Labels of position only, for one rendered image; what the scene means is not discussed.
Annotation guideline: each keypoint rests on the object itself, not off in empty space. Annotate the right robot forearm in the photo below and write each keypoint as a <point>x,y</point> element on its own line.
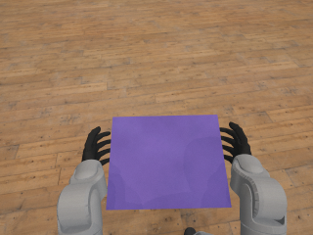
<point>263,201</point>

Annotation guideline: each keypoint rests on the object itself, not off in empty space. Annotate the left robot forearm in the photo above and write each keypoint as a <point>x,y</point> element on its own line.
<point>79,209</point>

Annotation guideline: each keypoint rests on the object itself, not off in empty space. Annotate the robot left hand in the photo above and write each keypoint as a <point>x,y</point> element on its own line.
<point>91,147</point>

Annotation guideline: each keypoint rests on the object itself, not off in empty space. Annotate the carton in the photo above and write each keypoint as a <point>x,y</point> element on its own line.
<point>167,162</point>

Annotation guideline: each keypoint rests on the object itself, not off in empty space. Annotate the robot right hand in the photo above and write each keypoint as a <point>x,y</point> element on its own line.
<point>239,143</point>

